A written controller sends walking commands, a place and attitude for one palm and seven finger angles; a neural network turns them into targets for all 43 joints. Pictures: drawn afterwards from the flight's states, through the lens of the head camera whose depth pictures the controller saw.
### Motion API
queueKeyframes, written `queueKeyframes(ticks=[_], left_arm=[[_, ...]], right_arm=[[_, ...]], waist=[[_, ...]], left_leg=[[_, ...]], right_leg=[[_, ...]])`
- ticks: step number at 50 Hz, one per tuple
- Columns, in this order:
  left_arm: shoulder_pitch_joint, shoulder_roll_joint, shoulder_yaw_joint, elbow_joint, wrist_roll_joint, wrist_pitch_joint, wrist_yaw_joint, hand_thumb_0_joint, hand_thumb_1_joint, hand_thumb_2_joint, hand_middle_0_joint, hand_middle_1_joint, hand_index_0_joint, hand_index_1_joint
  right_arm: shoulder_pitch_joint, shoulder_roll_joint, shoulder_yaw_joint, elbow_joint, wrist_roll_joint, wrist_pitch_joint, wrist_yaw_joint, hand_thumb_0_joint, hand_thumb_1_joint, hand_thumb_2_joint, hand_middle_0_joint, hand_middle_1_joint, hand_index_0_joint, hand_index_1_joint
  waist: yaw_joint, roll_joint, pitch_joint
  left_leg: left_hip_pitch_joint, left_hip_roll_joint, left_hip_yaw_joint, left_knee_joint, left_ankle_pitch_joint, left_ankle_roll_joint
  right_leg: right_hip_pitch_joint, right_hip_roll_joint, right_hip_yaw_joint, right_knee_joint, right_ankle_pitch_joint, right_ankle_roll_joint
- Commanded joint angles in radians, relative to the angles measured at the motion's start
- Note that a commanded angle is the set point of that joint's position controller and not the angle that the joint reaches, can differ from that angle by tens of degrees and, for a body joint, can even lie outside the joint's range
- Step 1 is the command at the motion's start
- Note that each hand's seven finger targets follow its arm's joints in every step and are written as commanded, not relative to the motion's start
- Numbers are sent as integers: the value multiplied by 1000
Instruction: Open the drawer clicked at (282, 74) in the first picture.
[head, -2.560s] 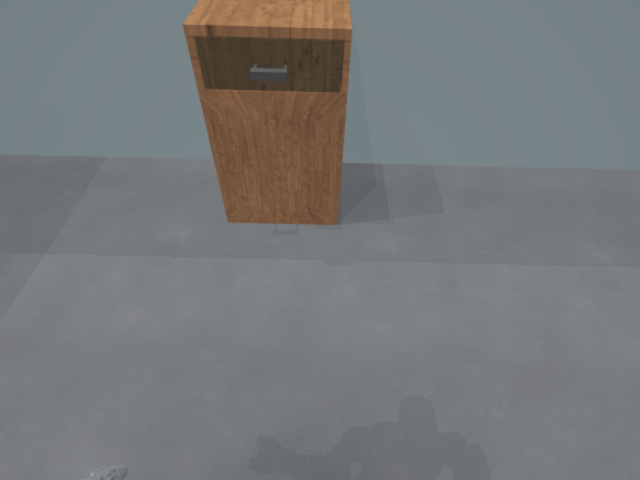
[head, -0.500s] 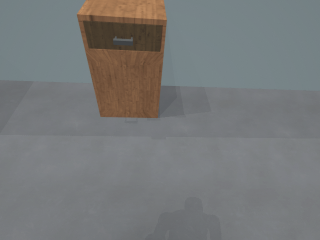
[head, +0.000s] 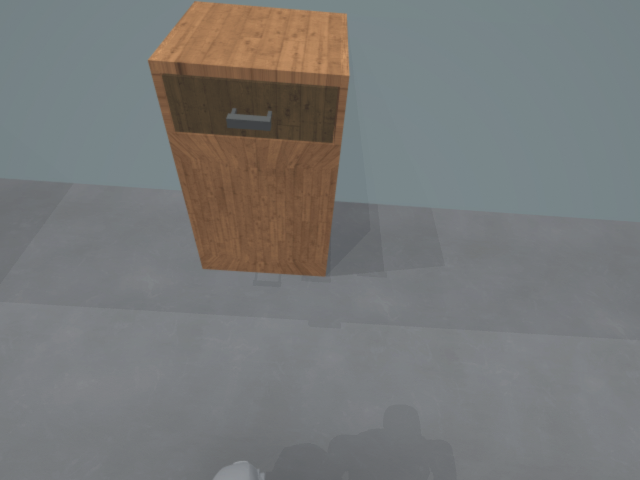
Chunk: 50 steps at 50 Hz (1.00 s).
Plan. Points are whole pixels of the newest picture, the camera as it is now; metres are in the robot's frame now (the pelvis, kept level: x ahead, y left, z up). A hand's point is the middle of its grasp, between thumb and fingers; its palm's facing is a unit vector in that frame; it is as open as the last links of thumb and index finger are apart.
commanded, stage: take the last steps up to it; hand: left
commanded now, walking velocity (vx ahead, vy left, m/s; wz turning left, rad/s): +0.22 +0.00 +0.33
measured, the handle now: (250, 117) +0.96 +0.20 -0.06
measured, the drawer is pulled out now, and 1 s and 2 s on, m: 0.00 0.00 0.00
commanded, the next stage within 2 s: come to a stop and stand still in 0.88 s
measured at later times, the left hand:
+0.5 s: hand (182, 447) +0.21 +0.20 -0.16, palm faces +0.01 -0.99 -0.16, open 7.3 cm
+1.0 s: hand (236, 361) +0.35 +0.15 -0.18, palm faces +0.06 -0.99 -0.12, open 7.3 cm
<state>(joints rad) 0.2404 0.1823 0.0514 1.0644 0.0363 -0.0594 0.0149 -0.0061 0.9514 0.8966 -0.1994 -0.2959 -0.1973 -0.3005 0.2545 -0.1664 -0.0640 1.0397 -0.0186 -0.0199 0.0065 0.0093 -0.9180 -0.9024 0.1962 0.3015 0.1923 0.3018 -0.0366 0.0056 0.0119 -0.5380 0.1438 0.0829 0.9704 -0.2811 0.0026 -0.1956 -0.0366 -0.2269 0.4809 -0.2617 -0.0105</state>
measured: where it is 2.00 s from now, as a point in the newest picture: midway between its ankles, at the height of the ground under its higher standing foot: (323, 437)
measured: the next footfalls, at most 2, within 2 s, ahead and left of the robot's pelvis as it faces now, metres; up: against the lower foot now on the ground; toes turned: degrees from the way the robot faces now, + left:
left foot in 0.12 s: +0.18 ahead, +0.12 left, +0.00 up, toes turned +12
right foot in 0.62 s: +0.35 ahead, -0.12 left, +0.00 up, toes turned -10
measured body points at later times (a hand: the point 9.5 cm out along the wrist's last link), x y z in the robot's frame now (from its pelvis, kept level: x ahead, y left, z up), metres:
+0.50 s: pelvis +0.19 +0.03 +0.01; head +0.21 +0.04 +0.46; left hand +0.21 +0.26 -0.15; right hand +0.16 -0.20 -0.14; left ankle +0.14 +0.12 -0.73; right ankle +0.26 -0.12 -0.69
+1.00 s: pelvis +0.37 -0.01 +0.00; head +0.37 +0.01 +0.45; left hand +0.34 +0.20 -0.16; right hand +0.43 -0.25 -0.14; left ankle +0.44 +0.10 -0.73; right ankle +0.31 -0.12 -0.73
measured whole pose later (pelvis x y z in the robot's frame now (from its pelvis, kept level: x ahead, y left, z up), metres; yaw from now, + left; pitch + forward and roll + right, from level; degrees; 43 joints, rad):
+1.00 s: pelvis +0.37 -0.01 +0.00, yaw -1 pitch -1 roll -2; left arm 0.34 0.12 0.03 1.12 0.03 -0.05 0.00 0.00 0.92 0.90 -0.20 -0.30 -0.20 -0.30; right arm 0.20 -0.18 -0.04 1.05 -0.02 -0.03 0.00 0.02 -0.94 -0.90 0.20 0.30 0.19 0.30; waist 0.03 0.00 0.02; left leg -0.37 0.10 0.12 0.61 -0.24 -0.01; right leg -0.09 -0.01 -0.16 0.43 -0.31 -0.01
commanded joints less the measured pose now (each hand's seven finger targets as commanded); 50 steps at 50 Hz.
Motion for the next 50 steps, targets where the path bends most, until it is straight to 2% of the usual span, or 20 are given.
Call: queueKeyframes(ticks=[1, 4, 5, 6, 7, 8, 10, 13, 17, 26, 27, 29, 30, 31, 32, 35, 38, 46, 49, 50], left_arm=[[55, 145, 21, -30, -3, -11, -1, 0, 900, 900, -200, -300, -200, -300], [77, 133, 18, -25, -10, 6, 0, 0, 900, 900, -200, -300, -200, -300], [109, 94, 10, -35, -15, 13, -5, 0, 900, 900, -200, -300, -200, -300], [107, 43, 2, -71, -25, 14, -14, 0, 900, 900, -200, -300, -200, -300], [59, 73, -1, -93, -14, 17, -6, 0, 900, 900, -200, -300, -200, -300], [26, 67, 2, -88, -13, 14, -7, 0, 900, 900, -200, -300, -200, -300], [39, 63, 8, -57, -7, 15, -23, 0, 900, 900, -200, -300, -200, -300], [123, 34, 3, -16, -7, 36, -26, 0, 900, 900, -200, -300, -200, -300], [79, 19, 5, -26, -4, 48, -27, 0, 900, 900, -200, -300, -200, -300], [-82, 11, 4, -63, -9, 36, -36, 0, 900, 900, -200, -300, -200, -300], [-72, 20, 6, -58, -10, 32, -37, 0, 900, 900, -200, -300, -200, -300], [78, 51, 18, -8, -7, 20, -35, 0, 900, 900, -200, -300, -200, -300], [202, 115, 32, 30, -2, 7, -29, 0, 900, 900, -200, -300, -200, -300], [320, 228, 56, 56, -4, -2, -15, 0, 900, 900, -200, -300, -200, -300], [346, 238, 50, 55, -24, 2, -7, 0, 900, 900, -200, -300, -200, -300], [128, 121, 23, -1, -19, 0, 7, 0, 900, 900, -200, -300, -200, -300], [70, 71, 9, -12, -10, -13, 10, 0, 900, 900, -200, -300, -200, -300], [139, 102, 13, 26, -13, -7, 2, 0, 900, 900, -200, -300, -200, -300], [110, 90, 13, 22, -16, 10, 2, 0, 900, 900, -200, -300, -200, -300], [120, 50, 2, 22, -19, 18, 3, 0, 900, 900, -200, -300, -200, -300]], right_arm=[[47, -2, 4, -42, -2, -8, 29, 0, -900, -900, 200, 300, 200, 300], [128, -53, -4, -27, -6, -22, 22, 0, -900, -900, 200, 300, 200, 300], [217, -133, -20, -8, -13, -28, 11, 0, -900, -900, 200, 300, 200, 300], [306, -242, -43, -1, -19, -32, -2, 0, -900, -900, 200, 300, 200, 300], [308, -250, -38, 9, -13, -26, -16, 0, -900, -900, 200, 300, 200, 300], [240, -221, -31, -6, -11, -28, -25, 0, -900, -900, 200, 300, 200, 300], [124, -143, -5, -37, -7, -43, -26, 0, -900, -900, 200, 300, 200, 300], [84, -107, 6, -29, 1, -62, -30, 0, -900, -900, 200, 300, 200, 300], [134, -104, -3, -3, 1, -62, -32, 0, -900, -900, 200, 300, 200, 300], [197, -120, -11, 67, -14, -41, -28, 0, -900, -900, 200, 300, 200, 300], [195, -121, -11, 72, -14, -39, -28, 0, -900, -900, 200, 300, 200, 300], [164, -116, -5, 74, -8, -35, -27, 0, -900, -900, 200, 300, 200, 300], [165, -92, -1, 71, 2, -40, -19, 0, -900, -900, 200, 300, 200, 300], [169, -22, 16, 37, 11, -46, -11, 0, -900, -900, 200, 300, 200, 300], [121, -69, 12, 11, 10, -35, -12, 0, -900, -900, 200, 300, 200, 300], [42, -40, 4, 12, -2, -26, -6, 0, -900, -900, 200, 300, 200, 300], [131, 2, 9, 43, -8, -4, -3, 0, -900, -900, 200, 300, 200, 300], [-15, -10, 19, -18, -2, -17, 8, 0, -900, -900, 200, 300, 200, 300], [75, -41, 19, 6, -4, -26, 0, 0, -900, -900, 200, 300, 200, 300], [136, -87, 15, 28, -6, -34, -10, 0, -900, -900, 200, 300, 200, 300]], waist=[[19, -99, 101], [-25, 11, 69], [-54, 197, 17], [-76, 417, -16], [-81, 344, -34], [-62, 253, -2], [-8, 96, 51], [37, 109, -4], [25, 48, 19], [-10, 139, 101], [-1, 124, 99], [79, 56, 39], [135, -56, -30], [163, -340, -105], [164, -271, -105], [87, -71, 55], [12, -105, 56], [56, -127, 65], [1, -64, 62], [-17, 55, 27]], left_leg=[[140, -20, 38, -212, 33, -4], [389, -63, 71, -397, 89, -4], [504, 32, -99, -520, 49, 38], [580, 266, -450, -703, 63, 148], [565, 316, -533, -741, 5, 188], [513, 310, -504, -746, -18, 193], [398, 236, -320, -762, 12, 155], [390, 169, -122, -766, 196, 125], [456, 171, -91, -791, 244, 147], [492, 171, -17, -726, 249, 142], [470, 172, -20, -695, 233, 134], [396, 114, 43, -507, 265, 90], [252, 57, 102, -290, 217, 53], [-1, -70, 152, 18, -194, 9], [-53, -78, 33, 205, -315, 18], [-75, 16, -65, 261, -95, 14], [42, 12, -27, 90, -47, -15], [141, -44, 33, -292, 14, -19], [373, -70, 51, -470, 110, -7], [488, -4, -37, -535, 248, 8]], right_leg=[[-130, -280, 131, -264, -82, -99], [-162, -221, 56, -54, -3, -55], [-228, -125, 4, 185, -52, -13], [-392, 4, -21, 497, -355, 37], [-436, -17, 117, 682, -368, 18], [-495, -47, 160, 790, -283, 14], [-460, -102, 202, 777, -121, 20], [-365, -104, 191, 680, -27, 38], [-400, -106, 177, 551, 18, 50], [-294, -57, 91, 175, -2, 19], [-237, -46, 84, 135, 1, 11], [12, 0, 53, 8, 68, -11], [224, -90, 173, -29, 39, -51], [404, -353, 548, -148, 70, -153], [341, -417, 666, -243, 29, -210], [59, -340, 479, -291, -60, -181], [-51, -265, 267, -292, 163, -145], [22, -238, 239, -237, 253, -143], [-82, -174, 195, -126, 115, -96], [-133, -104, 152, 24, 95, -55]])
